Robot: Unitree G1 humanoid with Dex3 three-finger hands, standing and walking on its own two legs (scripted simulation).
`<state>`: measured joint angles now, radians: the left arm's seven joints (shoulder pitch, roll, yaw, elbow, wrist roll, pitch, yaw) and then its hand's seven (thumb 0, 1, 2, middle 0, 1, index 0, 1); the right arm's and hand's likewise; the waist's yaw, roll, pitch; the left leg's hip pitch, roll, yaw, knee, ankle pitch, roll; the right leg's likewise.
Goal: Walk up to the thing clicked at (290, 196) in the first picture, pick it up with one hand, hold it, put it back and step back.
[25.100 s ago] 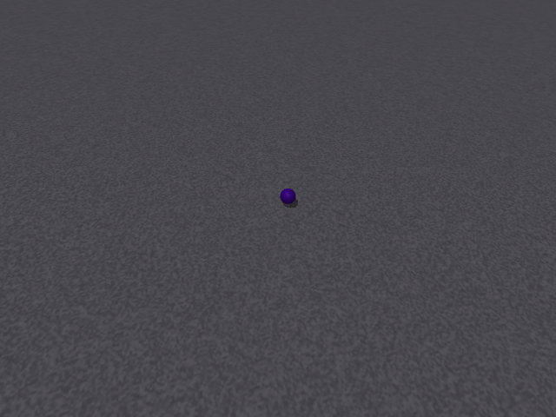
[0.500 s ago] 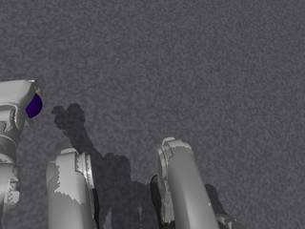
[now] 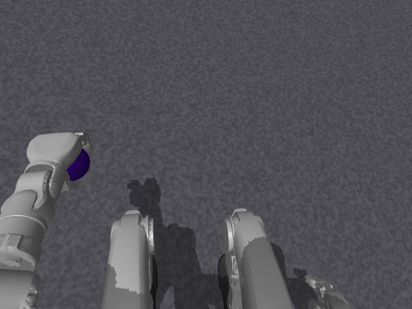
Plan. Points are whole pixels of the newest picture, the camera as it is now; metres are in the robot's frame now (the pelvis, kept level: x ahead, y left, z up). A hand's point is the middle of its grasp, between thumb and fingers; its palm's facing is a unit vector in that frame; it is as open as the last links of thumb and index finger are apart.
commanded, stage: lift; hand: left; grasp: from above
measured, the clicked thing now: (69, 162) +0.42 +0.28 -0.11
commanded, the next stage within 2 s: hold in 1.00 s
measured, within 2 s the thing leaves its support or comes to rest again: neither
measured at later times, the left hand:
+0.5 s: hand out of the picture +0.35 +0.27 +0.10, palm faces -0.44 -0.11 -0.89, open 9.8 cm
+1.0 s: hand out of the picture +0.37 +0.25 +0.20, palm faces -0.44 -0.12 -0.89, open 9.8 cm
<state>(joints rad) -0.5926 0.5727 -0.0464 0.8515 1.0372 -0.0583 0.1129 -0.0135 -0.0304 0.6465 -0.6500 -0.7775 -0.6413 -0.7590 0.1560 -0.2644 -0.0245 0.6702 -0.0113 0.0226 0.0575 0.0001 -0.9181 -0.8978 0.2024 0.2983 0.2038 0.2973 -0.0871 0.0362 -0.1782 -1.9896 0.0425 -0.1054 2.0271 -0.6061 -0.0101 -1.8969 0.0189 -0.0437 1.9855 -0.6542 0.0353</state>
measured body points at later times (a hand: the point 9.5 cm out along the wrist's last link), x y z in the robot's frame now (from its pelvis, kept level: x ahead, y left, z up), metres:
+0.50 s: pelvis +0.03 +0.00 +0.18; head +0.12 +0.02 +0.62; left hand +0.37 +0.27 +0.16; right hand +0.16 -0.25 +0.06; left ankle +0.10 +0.13 -0.41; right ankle +0.10 -0.13 -0.41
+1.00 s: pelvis +0.07 +0.01 +0.28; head +0.13 +0.01 +0.73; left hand +0.39 +0.26 +0.25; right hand +0.18 -0.25 +0.16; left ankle +0.10 +0.13 -0.41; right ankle +0.10 -0.13 -0.41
